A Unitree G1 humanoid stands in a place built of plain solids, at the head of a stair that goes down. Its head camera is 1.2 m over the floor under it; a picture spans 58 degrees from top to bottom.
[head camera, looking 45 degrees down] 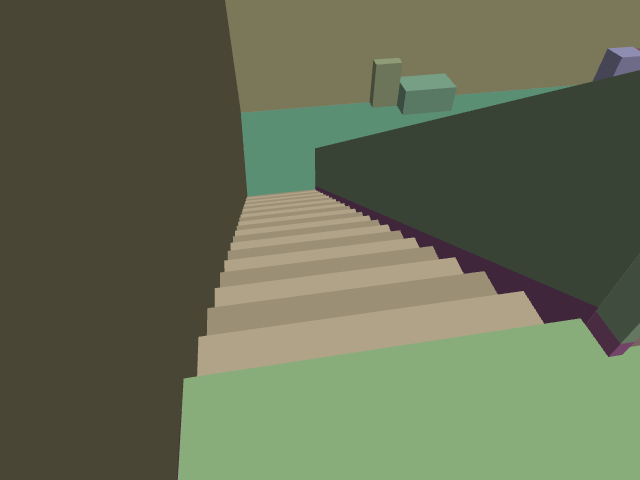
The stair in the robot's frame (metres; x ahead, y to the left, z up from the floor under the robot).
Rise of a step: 0.18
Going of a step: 0.26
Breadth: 1.29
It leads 10 degrees to the left of straight ahead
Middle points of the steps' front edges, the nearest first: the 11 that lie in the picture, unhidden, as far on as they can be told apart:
0.73 -0.23 0.00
0.98 -0.19 -0.17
1.24 -0.14 -0.35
1.49 -0.10 -0.53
1.75 -0.06 -0.71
2.01 -0.01 -0.88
2.26 0.03 -1.06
2.52 0.07 -1.24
2.77 0.12 -1.42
3.03 0.16 -1.59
3.28 0.20 -1.77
